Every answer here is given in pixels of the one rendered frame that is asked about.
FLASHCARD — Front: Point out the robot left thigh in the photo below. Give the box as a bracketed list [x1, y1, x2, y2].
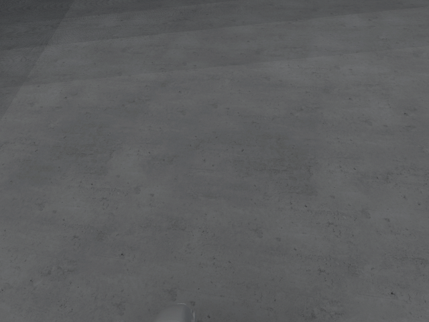
[153, 305, 196, 322]

